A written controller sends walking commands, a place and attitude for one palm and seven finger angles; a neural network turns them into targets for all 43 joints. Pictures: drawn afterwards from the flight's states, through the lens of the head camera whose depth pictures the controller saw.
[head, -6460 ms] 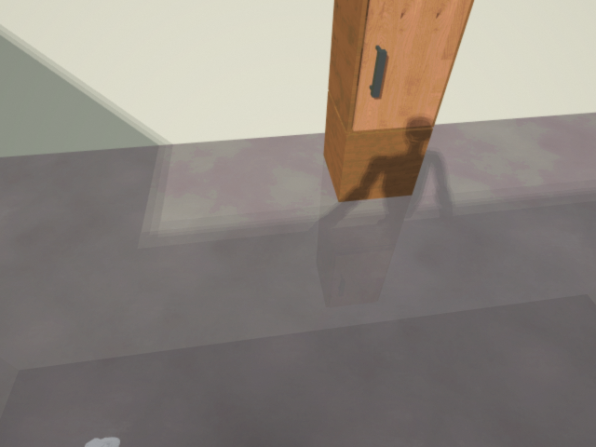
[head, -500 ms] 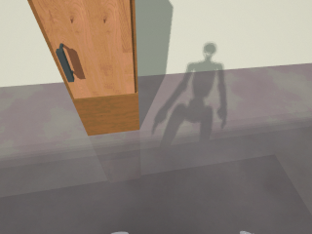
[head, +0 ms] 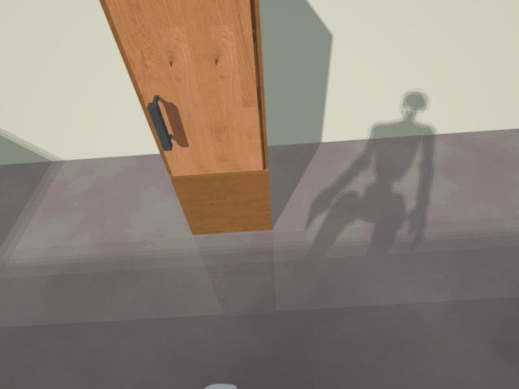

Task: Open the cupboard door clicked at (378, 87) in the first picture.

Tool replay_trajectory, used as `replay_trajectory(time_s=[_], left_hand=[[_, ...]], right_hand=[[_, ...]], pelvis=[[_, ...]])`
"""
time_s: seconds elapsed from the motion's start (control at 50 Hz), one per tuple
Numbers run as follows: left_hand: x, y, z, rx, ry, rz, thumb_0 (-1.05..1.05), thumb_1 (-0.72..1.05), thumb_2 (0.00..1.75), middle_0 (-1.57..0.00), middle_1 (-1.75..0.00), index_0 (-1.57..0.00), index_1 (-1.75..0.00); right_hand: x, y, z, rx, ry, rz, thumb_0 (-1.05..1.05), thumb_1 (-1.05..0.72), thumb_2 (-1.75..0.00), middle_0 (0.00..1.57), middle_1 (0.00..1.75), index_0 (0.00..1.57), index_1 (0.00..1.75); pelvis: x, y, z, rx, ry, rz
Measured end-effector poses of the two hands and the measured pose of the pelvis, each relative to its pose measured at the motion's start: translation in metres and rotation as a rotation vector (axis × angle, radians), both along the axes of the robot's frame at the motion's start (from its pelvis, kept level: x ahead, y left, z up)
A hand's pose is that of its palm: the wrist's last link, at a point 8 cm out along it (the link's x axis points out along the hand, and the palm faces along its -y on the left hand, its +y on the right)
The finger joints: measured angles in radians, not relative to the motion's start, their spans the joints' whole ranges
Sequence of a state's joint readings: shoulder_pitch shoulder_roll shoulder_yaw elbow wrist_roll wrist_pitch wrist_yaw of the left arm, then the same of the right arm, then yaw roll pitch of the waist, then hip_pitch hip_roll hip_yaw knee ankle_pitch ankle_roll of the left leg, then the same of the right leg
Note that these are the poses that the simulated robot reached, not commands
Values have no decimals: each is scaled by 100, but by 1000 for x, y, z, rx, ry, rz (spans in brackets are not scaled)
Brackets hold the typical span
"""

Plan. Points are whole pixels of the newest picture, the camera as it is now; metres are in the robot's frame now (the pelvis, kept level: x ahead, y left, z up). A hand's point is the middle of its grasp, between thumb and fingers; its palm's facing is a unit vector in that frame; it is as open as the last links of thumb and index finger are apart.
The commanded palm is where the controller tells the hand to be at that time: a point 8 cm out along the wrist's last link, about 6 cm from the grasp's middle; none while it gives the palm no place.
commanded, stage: take the last steps up to it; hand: left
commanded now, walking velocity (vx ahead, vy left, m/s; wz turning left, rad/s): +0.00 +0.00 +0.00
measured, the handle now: (162, 123) +0.84 +0.35 -0.08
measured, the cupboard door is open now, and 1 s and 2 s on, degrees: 0 0 0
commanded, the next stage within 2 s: come to a stop and stand still in 1.16 s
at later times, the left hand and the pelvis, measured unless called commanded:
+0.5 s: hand out of the picture -0.08 +0.26 -0.18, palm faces +0.18 -0.97 -0.19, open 7.4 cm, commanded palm none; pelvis +0.03 +0.08 +0.00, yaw +5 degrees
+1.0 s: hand (160, 299) +0.32 +0.25 -0.17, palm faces +0.05 -0.98 -0.18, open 7.4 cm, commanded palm none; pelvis +0.21 +0.07 -0.02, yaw +5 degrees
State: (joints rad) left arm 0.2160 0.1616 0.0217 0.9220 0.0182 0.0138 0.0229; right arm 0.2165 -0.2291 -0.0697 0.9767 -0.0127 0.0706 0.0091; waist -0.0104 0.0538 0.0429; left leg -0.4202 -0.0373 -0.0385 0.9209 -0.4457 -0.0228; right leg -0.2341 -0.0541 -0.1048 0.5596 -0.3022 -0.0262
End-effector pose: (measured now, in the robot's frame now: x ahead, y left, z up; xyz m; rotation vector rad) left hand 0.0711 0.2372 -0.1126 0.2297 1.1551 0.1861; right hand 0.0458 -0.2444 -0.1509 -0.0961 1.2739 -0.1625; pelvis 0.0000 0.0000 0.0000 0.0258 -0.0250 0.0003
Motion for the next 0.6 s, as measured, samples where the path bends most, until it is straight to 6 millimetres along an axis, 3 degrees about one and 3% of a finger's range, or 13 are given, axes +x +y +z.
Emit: replay_trajectory(time_s=[0.08,0.2,0.3,0.42,0.46,0.5,0.6], left_hand=[[-24,-8,1,-16,30,42,1,90,90,-20,-30,-20,-30],[-69,0,-3,-35,79,134,1,92,90,-20,-30,-20,-30],[-122,16,-11,-65,188,216,1,91,90,-20,-30,-20,-30],[-173,46,-33,-119,362,284,1,91,90,-20,-30,-20,-30],[-172,56,-34,-127,406,267,1,91,90,-20,-29,-20,-30],[-157,66,-33,-132,402,249,1,91,90,-20,-29,-20,-30],[-84,87,-29,-135,270,204,1,91,90,-20,-29,-20,-30]], right_hand=[[-5,-6,3,-3,25,25,1,-91,-90,20,30,20,30],[-1,-1,11,-19,64,101,1,-91,-90,19,30,20,30],[31,23,21,-35,26,175,1,-91,-90,19,30,20,30],[78,72,27,-68,-110,225,1,-91,-90,19,30,20,30],[80,87,30,-67,-135,210,0,-91,-90,19,30,20,30],[72,98,32,-63,-125,184,0,-91,-90,20,30,20,30],[43,105,33,-82,-10,127,-1,-94,-90,20,30,20,30]], pelvis=[[-4,-3,5,4,-3,30],[-4,3,9,3,1,76],[0,22,10,-3,9,101],[13,61,-2,-36,6,102],[19,71,-1,-37,-5,87],[26,79,3,-45,-10,87],[49,94,10,-38,-14,95]])
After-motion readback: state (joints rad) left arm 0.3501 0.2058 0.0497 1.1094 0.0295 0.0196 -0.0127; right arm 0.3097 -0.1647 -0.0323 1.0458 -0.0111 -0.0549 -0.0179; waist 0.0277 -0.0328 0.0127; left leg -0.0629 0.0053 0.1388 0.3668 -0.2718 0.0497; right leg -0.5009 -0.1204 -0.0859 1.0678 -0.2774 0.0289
